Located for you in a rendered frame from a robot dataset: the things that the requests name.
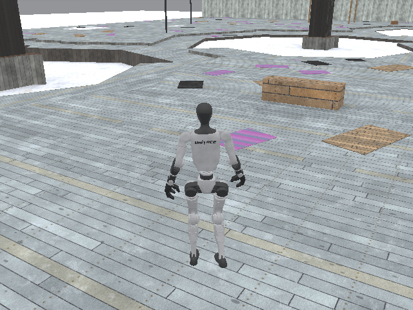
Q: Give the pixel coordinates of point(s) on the right robot upper arm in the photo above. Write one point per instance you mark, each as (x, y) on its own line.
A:
(229, 146)

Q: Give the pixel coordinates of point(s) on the humanoid robot torso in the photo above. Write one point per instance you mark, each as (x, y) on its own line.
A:
(206, 155)

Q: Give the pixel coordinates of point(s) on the left robot upper arm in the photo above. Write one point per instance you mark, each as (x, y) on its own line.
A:
(181, 148)

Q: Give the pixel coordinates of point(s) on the right robot shin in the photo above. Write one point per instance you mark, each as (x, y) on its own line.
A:
(219, 232)

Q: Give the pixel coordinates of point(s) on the robot right hand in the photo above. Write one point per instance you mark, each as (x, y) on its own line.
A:
(235, 178)

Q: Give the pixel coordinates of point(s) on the robot left hand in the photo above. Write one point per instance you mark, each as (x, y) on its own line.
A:
(169, 189)

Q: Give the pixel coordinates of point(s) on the robot left forearm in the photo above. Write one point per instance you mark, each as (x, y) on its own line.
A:
(173, 174)

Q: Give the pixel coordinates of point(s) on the robot right forearm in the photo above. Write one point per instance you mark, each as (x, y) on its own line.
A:
(237, 168)

